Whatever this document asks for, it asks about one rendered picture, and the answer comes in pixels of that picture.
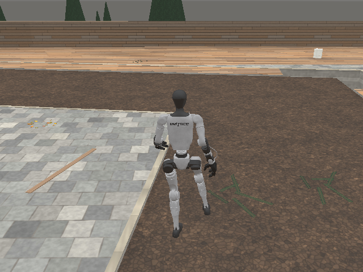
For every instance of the robot head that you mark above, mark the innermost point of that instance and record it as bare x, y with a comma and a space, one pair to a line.
179, 97

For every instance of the robot right upper arm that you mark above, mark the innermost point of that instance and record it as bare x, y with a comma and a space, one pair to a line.
200, 129

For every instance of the robot left upper arm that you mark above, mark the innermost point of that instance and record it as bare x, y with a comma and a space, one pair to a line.
160, 128

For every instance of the right robot forearm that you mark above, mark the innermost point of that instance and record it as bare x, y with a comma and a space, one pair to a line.
208, 153

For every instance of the robot right hand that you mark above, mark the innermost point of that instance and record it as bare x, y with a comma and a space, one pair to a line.
213, 168

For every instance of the left robot forearm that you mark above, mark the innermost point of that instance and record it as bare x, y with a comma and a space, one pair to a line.
157, 144

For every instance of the left robot foot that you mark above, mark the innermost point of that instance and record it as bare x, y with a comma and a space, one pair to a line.
176, 232

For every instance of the robot left hand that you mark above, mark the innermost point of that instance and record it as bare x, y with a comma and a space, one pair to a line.
163, 144

